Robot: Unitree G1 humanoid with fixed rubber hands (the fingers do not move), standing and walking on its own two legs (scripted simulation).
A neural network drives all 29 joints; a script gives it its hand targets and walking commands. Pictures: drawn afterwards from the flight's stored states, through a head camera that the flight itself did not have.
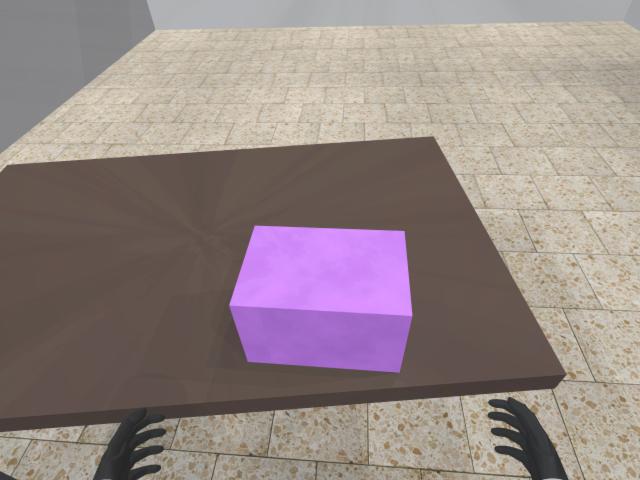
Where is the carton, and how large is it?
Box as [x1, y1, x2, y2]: [229, 226, 411, 372]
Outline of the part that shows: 255,226 229,304 247,360 257,362 399,372 411,319 411,305 404,231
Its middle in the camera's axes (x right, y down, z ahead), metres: +0.01 +0.09 +0.64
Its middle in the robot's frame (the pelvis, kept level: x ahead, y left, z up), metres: +0.42 +0.01 -0.03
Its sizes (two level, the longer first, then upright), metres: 0.250 0.167 0.156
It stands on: a table, 0.67 m high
